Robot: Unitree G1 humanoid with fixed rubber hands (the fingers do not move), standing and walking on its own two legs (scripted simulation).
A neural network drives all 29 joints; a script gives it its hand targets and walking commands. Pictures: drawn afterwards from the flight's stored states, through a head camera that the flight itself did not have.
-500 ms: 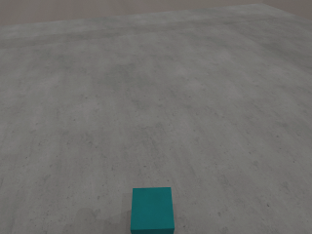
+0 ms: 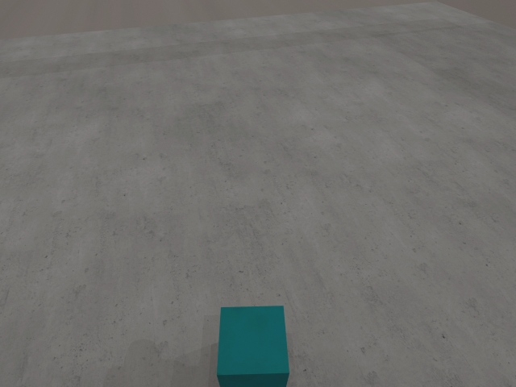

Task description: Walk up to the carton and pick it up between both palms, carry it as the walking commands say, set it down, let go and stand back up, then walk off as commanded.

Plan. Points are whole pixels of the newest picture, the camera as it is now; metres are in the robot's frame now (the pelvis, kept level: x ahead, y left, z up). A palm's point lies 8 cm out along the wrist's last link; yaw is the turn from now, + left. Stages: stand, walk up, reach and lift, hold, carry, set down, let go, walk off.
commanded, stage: stand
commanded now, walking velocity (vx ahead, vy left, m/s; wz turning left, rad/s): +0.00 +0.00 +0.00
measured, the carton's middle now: (253, 353) +0.41 +0.04 -0.64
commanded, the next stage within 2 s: walk off in 0.18 s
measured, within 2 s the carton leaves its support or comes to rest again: neither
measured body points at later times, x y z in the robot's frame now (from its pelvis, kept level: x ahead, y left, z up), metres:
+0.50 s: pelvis +0.00 +0.00 +0.00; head +0.00 +0.01 +0.45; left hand +0.09 +0.31 -0.12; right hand +0.08 -0.31 -0.12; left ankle +0.01 +0.08 -0.75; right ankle -0.05 -0.11 -0.75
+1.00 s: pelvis +0.00 +0.13 -0.01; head +0.04 +0.15 +0.44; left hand +0.06 +0.45 -0.14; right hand +0.06 -0.15 -0.14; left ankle +0.01 +0.24 -0.75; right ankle -0.06 +0.01 -0.67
